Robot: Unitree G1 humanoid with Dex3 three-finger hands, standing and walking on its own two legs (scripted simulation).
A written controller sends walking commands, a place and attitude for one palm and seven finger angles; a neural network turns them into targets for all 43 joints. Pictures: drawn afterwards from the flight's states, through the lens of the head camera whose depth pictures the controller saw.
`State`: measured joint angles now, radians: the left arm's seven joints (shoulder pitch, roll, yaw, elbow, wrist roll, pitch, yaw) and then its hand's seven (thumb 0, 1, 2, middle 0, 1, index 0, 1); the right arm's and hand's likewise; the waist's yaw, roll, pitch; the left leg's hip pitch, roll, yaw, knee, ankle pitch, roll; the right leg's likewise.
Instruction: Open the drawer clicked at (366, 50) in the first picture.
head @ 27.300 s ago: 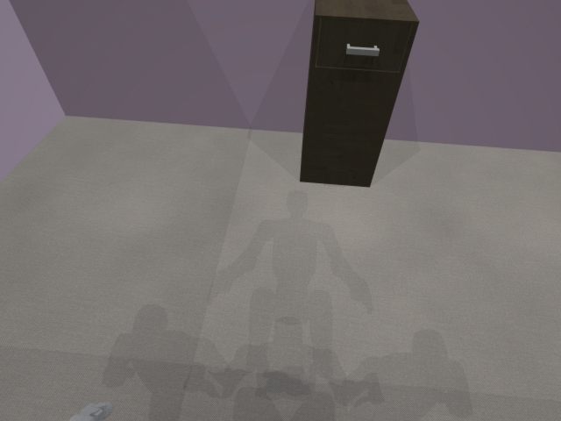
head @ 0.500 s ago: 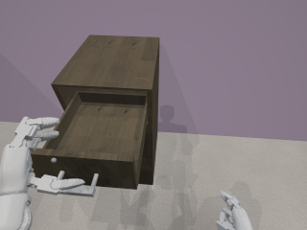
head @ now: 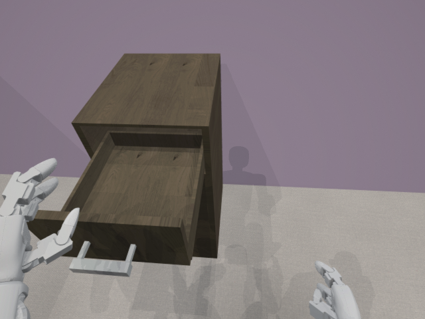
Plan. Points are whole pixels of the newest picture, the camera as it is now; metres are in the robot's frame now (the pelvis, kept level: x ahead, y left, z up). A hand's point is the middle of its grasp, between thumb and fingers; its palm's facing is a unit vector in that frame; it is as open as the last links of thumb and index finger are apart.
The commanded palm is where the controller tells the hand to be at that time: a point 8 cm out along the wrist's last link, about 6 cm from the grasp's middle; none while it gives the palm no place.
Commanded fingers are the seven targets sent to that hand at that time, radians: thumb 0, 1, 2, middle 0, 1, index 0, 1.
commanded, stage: draw the hand back to the body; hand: left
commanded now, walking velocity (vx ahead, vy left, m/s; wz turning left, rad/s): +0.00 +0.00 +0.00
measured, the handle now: (105, 257) +0.23 +0.27 -0.05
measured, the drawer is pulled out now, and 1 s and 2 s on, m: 0.29 0.29 0.29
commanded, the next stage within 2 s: step back with the hand held close in 0.24 s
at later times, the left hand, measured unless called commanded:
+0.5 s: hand (54, 239) +0.17 +0.24 +0.16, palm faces +0.38 -0.81 -0.45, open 7.4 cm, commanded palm +0.11 +0.28 +0.17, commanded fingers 0.00 0.90 0.90 -0.20 -0.30 -0.20 -0.30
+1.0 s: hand (21, 283) +0.11 +0.26 +0.15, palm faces +0.40 -0.79 -0.47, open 7.4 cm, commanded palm +0.05 +0.30 +0.17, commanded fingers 0.00 0.90 0.90 -0.20 -0.30 -0.20 -0.30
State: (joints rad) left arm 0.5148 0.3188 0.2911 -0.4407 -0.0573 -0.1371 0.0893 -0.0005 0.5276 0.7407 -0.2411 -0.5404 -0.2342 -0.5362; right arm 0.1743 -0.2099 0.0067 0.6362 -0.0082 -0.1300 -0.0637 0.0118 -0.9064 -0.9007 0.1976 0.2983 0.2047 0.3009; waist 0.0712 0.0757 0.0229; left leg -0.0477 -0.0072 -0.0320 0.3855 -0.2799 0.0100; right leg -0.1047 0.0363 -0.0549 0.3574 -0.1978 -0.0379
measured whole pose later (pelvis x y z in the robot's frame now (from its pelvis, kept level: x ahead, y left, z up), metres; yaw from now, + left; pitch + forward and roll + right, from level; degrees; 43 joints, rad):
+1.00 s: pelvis -0.07 +0.02 -0.02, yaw +1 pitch +1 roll +0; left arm 0.62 0.36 0.38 -0.63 -0.01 -0.20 0.15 0.01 0.89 0.90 -0.22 -0.30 -0.21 -0.30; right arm 0.18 -0.18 0.01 0.53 -0.03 -0.11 -0.07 0.01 -0.90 -0.90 0.20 0.30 0.21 0.30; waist 0.01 -0.03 0.02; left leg -0.37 -0.06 -0.02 0.61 -0.27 0.04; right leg -0.42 0.00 -0.01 0.62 -0.23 -0.01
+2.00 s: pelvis -0.27 -0.06 -0.01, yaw +2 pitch +0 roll +1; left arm 0.67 0.40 0.39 -0.64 -0.03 -0.20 0.17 0.01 0.89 0.90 -0.22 -0.30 -0.21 -0.30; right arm 0.25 -0.16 0.02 0.61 0.01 -0.13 -0.05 0.01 -0.91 -0.90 0.20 0.30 0.21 0.30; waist 0.00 -0.03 -0.02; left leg -0.23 0.01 0.00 0.52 -0.30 -0.03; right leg -0.30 0.01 -0.06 0.55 -0.26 -0.01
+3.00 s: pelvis -0.31 -0.06 -0.01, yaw +5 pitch -1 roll +0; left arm 0.31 0.19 0.00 0.86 0.02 0.05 0.01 0.00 0.97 0.90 -0.21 -0.30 -0.20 -0.30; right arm 0.24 -0.20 0.02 0.91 -0.02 0.01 0.00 0.01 -0.91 -0.90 0.20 0.30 0.21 0.30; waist 0.00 -0.03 0.08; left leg -0.24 0.00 0.01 0.51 -0.26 0.01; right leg -0.26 0.02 0.00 0.51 -0.23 -0.02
